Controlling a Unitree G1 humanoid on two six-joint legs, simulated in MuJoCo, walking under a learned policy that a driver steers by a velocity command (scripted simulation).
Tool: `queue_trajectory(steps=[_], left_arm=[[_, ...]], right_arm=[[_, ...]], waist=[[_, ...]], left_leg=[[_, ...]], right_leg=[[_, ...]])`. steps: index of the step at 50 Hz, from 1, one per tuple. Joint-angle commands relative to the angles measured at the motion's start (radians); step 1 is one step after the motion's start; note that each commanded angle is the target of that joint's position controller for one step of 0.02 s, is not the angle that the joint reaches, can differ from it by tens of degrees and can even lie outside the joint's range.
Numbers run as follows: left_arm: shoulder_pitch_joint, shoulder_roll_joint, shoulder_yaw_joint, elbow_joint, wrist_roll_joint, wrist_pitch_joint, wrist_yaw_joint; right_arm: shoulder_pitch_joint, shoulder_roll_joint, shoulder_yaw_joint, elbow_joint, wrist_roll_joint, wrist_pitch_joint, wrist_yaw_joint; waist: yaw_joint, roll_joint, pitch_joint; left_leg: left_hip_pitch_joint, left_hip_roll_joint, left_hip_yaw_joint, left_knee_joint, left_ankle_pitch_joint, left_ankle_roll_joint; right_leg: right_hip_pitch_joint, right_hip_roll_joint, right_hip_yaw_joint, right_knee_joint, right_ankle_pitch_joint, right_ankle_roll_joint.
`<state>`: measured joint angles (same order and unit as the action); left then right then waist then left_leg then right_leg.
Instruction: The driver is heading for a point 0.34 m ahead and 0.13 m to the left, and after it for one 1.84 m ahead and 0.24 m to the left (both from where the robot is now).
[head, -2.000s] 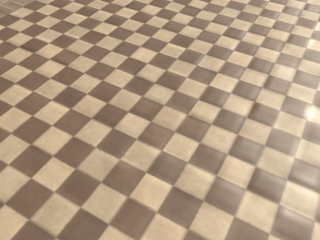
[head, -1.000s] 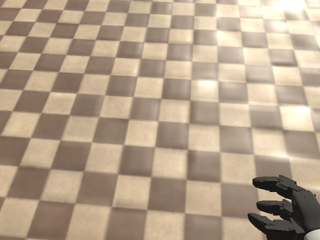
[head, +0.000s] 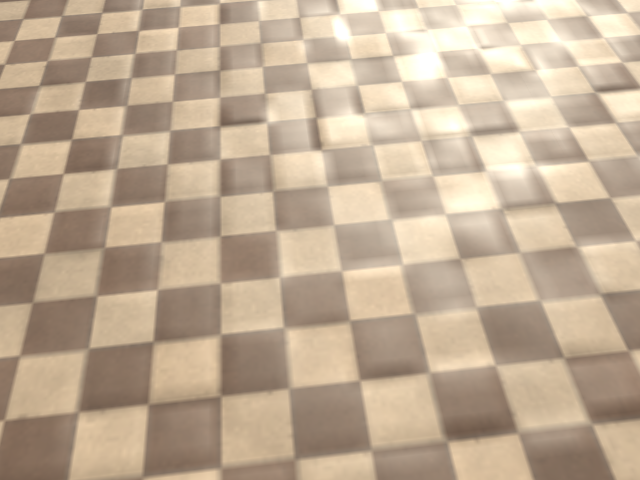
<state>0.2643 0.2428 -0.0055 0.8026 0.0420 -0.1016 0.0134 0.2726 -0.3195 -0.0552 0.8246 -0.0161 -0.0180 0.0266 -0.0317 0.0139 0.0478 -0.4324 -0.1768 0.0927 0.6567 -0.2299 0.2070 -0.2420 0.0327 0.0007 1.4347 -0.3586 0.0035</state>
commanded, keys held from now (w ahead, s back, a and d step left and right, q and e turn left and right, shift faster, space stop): w+q+shift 0.16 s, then q+shift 0.14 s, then shift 0.70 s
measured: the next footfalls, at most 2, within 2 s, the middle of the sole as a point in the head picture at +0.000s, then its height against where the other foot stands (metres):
right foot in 0.32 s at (402, 443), level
left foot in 0.70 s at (264, 450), level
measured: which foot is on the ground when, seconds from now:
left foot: down 0.00-0.30, up 0.32-0.68, down 0.70-1.00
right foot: up 0.00-0.30, down 0.32-0.70, up 0.72-0.94, down 0.96-1.00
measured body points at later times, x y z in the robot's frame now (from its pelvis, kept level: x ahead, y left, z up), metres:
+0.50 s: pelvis +0.40 -0.05 +0.03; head +0.45 -0.02 +0.47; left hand +0.43 +0.26 -0.08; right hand +0.66 -0.26 -0.07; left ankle +0.33 +0.06 -0.61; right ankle +0.51 -0.15 -0.71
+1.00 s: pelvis +0.51 +0.00 +0.02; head +0.52 +0.00 +0.47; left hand +0.49 +0.28 -0.10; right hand +0.78 -0.13 -0.07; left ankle +0.51 +0.13 -0.71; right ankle +0.57 -0.13 -0.71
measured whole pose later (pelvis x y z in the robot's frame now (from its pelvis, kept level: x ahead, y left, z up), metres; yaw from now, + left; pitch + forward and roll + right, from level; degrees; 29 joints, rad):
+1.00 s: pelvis +0.51 +0.00 +0.02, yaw +28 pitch +0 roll +0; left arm 0.19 0.25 0.02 0.84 0.02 0.01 0.01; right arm 0.12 -0.22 -0.02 0.69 -0.02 0.01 0.00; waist 0.01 0.00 0.00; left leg -0.37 -0.03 -0.03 0.56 -0.20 0.01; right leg -0.27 -0.04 0.00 0.58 -0.31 0.03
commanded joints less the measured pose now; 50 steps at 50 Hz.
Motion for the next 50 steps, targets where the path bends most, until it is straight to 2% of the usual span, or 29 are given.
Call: queue_trajectory(steps=[1,4,9,12,13,14,15,16,17,18,19,20,21,23,25,27,31,34,35,36,37,38,39,41,45,47,48,49,50], left_arm=[[-0.068,0.145,0.012,-0.166,0.026,-0.031,-0.010],[-0.104,0.115,-0.005,-0.204,0.041,0.034,-0.017],[-0.321,0.070,-0.027,-0.293,-0.006,0.029,-0.034],[-0.317,0.093,-0.019,-0.300,-0.002,0.012,-0.015],[-0.263,0.126,-0.006,-0.289,0.000,0.005,-0.003],[-0.157,0.168,0.011,-0.264,-0.006,-0.004,0.009],[-0.011,0.221,0.063,-0.253,-0.068,-0.033,0.018],[0.155,0.247,0.061,-0.199,-0.061,-0.032,0.016],[0.178,0.275,0.064,-0.216,-0.002,-0.019,0.003],[0.095,0.296,0.091,-0.217,-0.010,-0.001,0.001],[0.003,0.200,0.079,-0.244,-0.013,0.014,0.008],[-0.066,0.135,0.057,-0.242,-0.017,0.024,0.007],[-0.093,0.119,0.047,-0.231,-0.029,0.025,0.002],[-0.113,0.133,0.058,-0.187,-0.036,0.017,-0.005],[-0.124,0.170,0.077,-0.149,-0.034,0.010,-0.009],[-0.149,0.198,0.089,-0.129,-0.044,0.014,-0.005],[-0.144,0.217,0.094,-0.094,-0.074,0.020,-0.008],[-0.105,0.192,0.084,-0.062,-0.074,0.026,-0.012],[-0.053,0.153,0.071,-0.049,-0.051,0.024,-0.014],[0.044,0.097,0.046,-0.051,-0.018,0.021,-0.021],[0.022,0.116,0.043,-0.050,-0.033,0.041,-0.020],[-0.013,0.163,0.056,-0.058,-0.051,0.059,-0.017],[-0.037,0.172,0.063,-0.054,-0.053,0.075,-0.010],[-0.020,0.173,0.069,-0.034,-0.040,0.101,0.004],[0.006,0.102,0.052,0.000,-0.042,0.107,0.005],[0.003,0.084,0.045,0.005,-0.025,0.106,-0.002],[-0.017,0.120,0.048,-0.009,-0.007,0.106,-0.002],[-0.057,0.191,0.065,-0.015,-0.015,0.109,0.002],[-0.092,0.156,0.061,-0.014,-0.020,0.107,0.000]], right_arm=[[0.126,-0.132,-0.044,-0.019,0.004,-0.011,-0.022],[0.095,-0.130,-0.036,-0.033,0.014,-0.052,-0.019],[0.149,-0.158,-0.059,-0.034,0.028,-0.059,-0.010],[0.213,-0.170,-0.071,-0.017,0.027,-0.038,-0.018],[0.203,-0.182,-0.075,-0.022,0.024,-0.037,-0.026],[0.157,-0.202,-0.081,-0.039,0.022,-0.040,-0.030],[0.090,-0.068,-0.044,-0.081,0.076,-0.034,-0.040],[0.101,0.047,0.000,-0.108,0.017,-0.028,-0.047],[0.282,0.021,0.004,-0.144,0.026,-0.036,-0.041],[0.314,-0.072,-0.006,-0.153,0.056,-0.030,-0.038],[0.193,-0.117,-0.016,-0.162,0.067,-0.013,-0.045],[0.112,-0.120,-0.023,-0.171,0.059,0.006,-0.053],[0.074,-0.108,-0.025,-0.186,0.047,0.018,-0.056],[0.062,-0.043,-0.009,-0.221,0.041,0.026,-0.049],[0.020,0.000,0.008,-0.239,0.032,0.015,-0.047],[0.007,-0.003,0.015,-0.231,0.026,0.005,-0.035],[-0.079,-0.049,0.006,-0.251,0.022,0.010,-0.014],[-0.090,-0.078,-0.015,-0.253,0.006,0.007,-0.015],[-0.091,-0.128,-0.027,-0.267,0.000,0.006,-0.025],[-0.110,-0.164,-0.023,-0.303,-0.026,0.013,-0.036],[-0.080,-0.059,0.005,-0.285,-0.029,0.013,-0.032],[-0.092,-0.051,0.008,-0.269,-0.018,0.011,-0.024],[-0.121,-0.059,0.004,-0.258,-0.010,0.008,-0.021],[-0.194,-0.087,-0.006,-0.258,-0.002,0.010,-0.022],[-0.227,-0.044,-0.001,-0.242,-0.003,0.022,-0.030],[-0.202,-0.004,0.009,-0.217,0.007,0.022,-0.030],[-0.165,0.013,0.013,-0.199,0.004,0.018,-0.029],[-0.122,0.008,0.008,-0.195,-0.004,0.015,-0.025],[-0.146,0.008,0.008,-0.189,-0.010,0.014,-0.028]], waist=[[0.034,-0.124,-0.009],[0.084,-0.099,0.058],[-0.030,-0.002,0.044],[-0.065,0.029,-0.030],[-0.039,0.048,-0.077],[0.030,0.066,-0.134],[0.149,0.037,-0.294],[0.167,-0.109,-0.431],[0.078,-0.360,-0.587],[0.058,-0.359,-0.607],[0.080,-0.231,-0.468],[0.067,-0.116,-0.313],[0.044,-0.069,-0.202],[0.000,-0.097,-0.105],[-0.003,-0.097,-0.107],[-0.005,-0.113,-0.174],[0.007,-0.123,-0.180],[0.002,-0.089,-0.157],[0.017,0.003,-0.168],[0.066,0.198,-0.245],[0.016,0.223,-0.315],[0.014,0.183,-0.271],[0.023,0.143,-0.230],[0.055,0.113,-0.184],[0.071,0.121,-0.194],[0.081,0.106,-0.185],[0.058,0.058,-0.159],[0.001,-0.063,-0.108],[0.012,-0.120,-0.073]], left_leg=[[0.350,0.342,-0.709,-0.451,-0.103,0.177],[0.047,0.219,-0.516,-0.499,0.023,0.149],[0.063,0.131,-0.420,-0.456,0.425,0.043],[0.248,0.117,-0.432,-0.262,0.737,-0.045],[0.280,0.109,-0.457,-0.161,0.799,-0.082],[0.275,0.099,-0.475,-0.008,0.780,-0.116],[0.167,0.093,-0.511,0.232,0.496,-0.173],[-0.006,0.025,-0.364,0.493,-0.373,-0.203],[-0.173,0.003,-0.333,0.774,-0.526,-0.239],[-0.257,0.089,-0.329,0.934,-0.407,-0.274],[-0.311,0.143,-0.253,0.905,-0.319,-0.293],[-0.316,0.171,-0.201,0.880,-0.268,-0.302],[-0.297,0.188,-0.191,0.846,-0.267,-0.303],[-0.219,0.229,-0.188,0.647,-0.275,-0.278],[-0.143,0.226,-0.153,0.427,-0.215,-0.266],[-0.020,0.220,-0.143,0.231,-0.039,-0.251],[0.097,0.204,-0.149,0.013,0.131,-0.216],[0.249,0.168,-0.116,-0.167,0.249,-0.156],[0.331,0.263,-0.206,-0.196,0.568,-0.119],[0.467,0.501,-0.446,-0.184,0.871,0.023],[0.452,0.550,-0.527,-0.229,0.735,0.127],[0.400,0.505,-0.515,-0.257,0.573,0.112],[0.360,0.465,-0.476,-0.268,0.477,0.071],[0.229,0.430,-0.411,-0.286,0.405,0.026],[0.141,0.359,-0.314,-0.269,0.302,-0.003],[0.113,0.314,-0.287,-0.253,0.113,-0.061],[0.080,0.278,-0.269,-0.229,-0.022,-0.115],[0.073,0.214,-0.210,-0.218,-0.114,-0.157],[0.152,0.184,-0.165,-0.193,-0.073,-0.189]], right_leg=[[-0.525,-0.095,0.110,-0.007,0.019,0.003],[-0.373,-0.147,0.051,-0.263,0.018,0.053],[-0.208,-0.080,-0.028,-0.750,0.448,0.050],[-0.129,0.013,-0.024,-0.916,0.455,0.022],[-0.044,0.042,-0.005,-0.959,0.439,0.016],[0.081,0.029,0.027,-0.998,0.476,0.008],[0.383,-0.095,0.157,-1.014,0.604,-0.024],[0.633,-0.325,0.276,-0.813,0.968,-0.055],[0.791,-0.538,0.617,-0.822,1.243,-0.194],[0.741,-0.571,0.746,-0.901,0.900,-0.312],[0.601,-0.467,0.594,-0.966,0.685,-0.290],[0.424,-0.395,0.449,-0.994,0.666,-0.251],[0.267,-0.349,0.362,-1.028,0.720,-0.242],[0.081,-0.305,0.242,-1.100,0.734,-0.222],[0.010,-0.286,0.148,-1.134,0.838,-0.232],[-0.004,-0.273,0.069,-1.127,0.880,-0.234],[0.007,-0.287,0.047,-1.098,0.689,-0.197],[-0.034,-0.226,0.020,-0.977,0.461,-0.124],[-0.081,-0.161,-0.030,-0.871,0.313,-0.062],[-0.209,-0.069,-0.077,-0.677,-0.120,0.017],[-0.237,-0.085,0.018,-0.562,-0.310,0.050],[-0.250,-0.098,0.041,-0.518,-0.307,0.058],[-0.263,-0.106,0.045,-0.505,-0.274,0.063],[-0.191,-0.113,0.048,-0.546,-0.193,0.076],[-0.014,-0.075,-0.002,-0.770,0.029,0.066],[0.087,-0.067,-0.008,-0.962,0.211,0.037],[0.108,-0.123,0.053,-0.995,0.266,0.010],[0.032,-0.161,0.074,-0.992,0.178,-0.030],[-0.096,-0.152,0.088,-1.040,-0.018,-0.053]])
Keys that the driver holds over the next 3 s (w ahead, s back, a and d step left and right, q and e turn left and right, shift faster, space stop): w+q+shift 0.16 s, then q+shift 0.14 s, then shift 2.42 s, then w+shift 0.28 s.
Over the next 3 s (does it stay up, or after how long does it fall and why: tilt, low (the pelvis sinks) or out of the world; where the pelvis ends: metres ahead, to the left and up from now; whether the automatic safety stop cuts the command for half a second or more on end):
stays up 0.58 0.06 0.03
